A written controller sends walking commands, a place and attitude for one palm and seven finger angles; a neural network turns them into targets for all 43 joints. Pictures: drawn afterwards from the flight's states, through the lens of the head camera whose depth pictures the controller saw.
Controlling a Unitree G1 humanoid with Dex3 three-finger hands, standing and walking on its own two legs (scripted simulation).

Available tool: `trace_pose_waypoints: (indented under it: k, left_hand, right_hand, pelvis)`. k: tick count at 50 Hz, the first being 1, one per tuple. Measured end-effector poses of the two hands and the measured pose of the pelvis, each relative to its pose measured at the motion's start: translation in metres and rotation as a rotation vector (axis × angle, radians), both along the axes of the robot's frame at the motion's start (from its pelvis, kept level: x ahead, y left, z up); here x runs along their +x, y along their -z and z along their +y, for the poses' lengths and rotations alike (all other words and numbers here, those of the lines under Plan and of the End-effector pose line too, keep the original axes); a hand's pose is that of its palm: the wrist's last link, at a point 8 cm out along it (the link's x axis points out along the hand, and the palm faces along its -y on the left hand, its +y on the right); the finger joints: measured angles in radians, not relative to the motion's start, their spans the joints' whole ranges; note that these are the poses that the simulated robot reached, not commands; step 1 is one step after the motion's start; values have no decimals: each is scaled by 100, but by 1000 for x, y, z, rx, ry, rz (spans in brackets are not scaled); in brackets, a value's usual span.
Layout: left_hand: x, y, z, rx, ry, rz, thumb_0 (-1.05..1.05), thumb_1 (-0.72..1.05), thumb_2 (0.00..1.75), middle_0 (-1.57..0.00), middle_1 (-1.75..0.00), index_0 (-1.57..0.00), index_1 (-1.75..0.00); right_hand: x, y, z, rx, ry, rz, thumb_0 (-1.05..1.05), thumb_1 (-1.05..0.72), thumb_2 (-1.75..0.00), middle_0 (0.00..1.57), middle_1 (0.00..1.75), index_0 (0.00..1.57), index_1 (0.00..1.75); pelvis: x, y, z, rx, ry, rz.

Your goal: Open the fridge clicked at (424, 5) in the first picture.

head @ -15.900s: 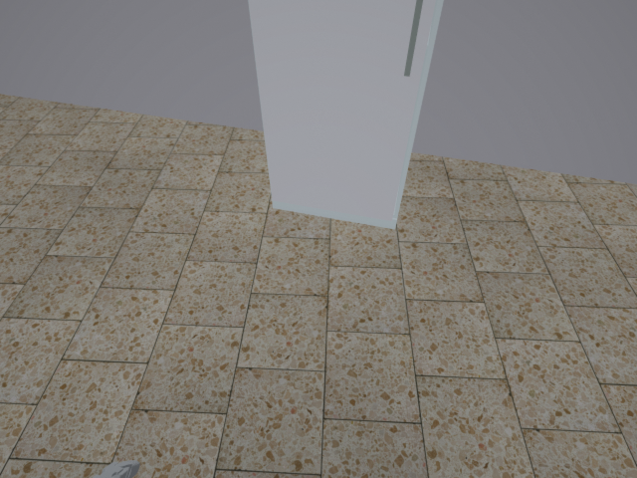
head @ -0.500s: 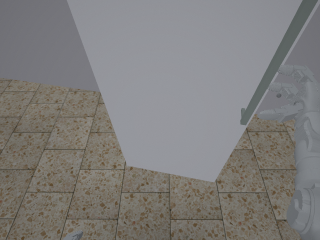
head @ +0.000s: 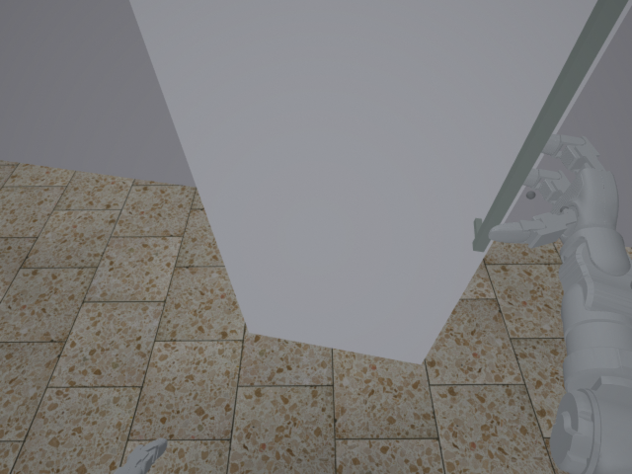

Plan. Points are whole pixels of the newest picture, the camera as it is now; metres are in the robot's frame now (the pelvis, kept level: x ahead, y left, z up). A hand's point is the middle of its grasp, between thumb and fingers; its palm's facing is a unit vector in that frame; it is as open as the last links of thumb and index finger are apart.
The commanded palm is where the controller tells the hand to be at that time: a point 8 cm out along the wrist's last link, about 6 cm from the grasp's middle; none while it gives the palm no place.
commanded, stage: slide the fingers in behind the handle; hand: right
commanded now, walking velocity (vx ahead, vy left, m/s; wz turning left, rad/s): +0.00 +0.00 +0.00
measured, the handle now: (547, 104) +0.49 -0.20 +0.23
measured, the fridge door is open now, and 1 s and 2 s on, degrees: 0 0 0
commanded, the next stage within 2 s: grip the handle and tug to test in 1.10 s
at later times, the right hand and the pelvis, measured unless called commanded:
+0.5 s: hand (504, 194) +0.43 -0.18 +0.14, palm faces +0.11 +0.99 +0.01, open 14.0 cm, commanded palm +0.40 -0.22 +0.14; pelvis +0.00 +0.01 +0.00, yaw +0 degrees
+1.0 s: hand (496, 187) +0.45 -0.17 +0.14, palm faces +0.09 +1.00 +0.02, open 14.0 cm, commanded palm +0.41 -0.22 +0.14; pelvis +0.00 +0.01 +0.00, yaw +0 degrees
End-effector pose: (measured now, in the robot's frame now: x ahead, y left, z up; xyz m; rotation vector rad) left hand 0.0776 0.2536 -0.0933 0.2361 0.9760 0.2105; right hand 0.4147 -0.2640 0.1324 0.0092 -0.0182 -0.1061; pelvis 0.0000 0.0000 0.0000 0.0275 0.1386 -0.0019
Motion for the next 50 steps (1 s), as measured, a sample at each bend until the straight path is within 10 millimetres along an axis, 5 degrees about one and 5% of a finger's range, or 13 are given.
trace_pose_waypoints:
  k: [24,50]
  left_hand:
    - [8,2,10,-23,6,-15,1,90,90,-20,-30,-20,-30]
    - [-17,7,10,-18,-26,45,1,90,90,-20,-30,-20,-30]
  right_hand:
    - [-8,-4,33,-6,4,3,-2,50,-30,30,120,30,120]
    - [5,-5,41,4,-14,-12,-2,50,-30,30,121,30,120]
  pelvis:
    - [-1,-3,14,-10,5,-27]
    - [-3,-2,9,-10,-3,-12]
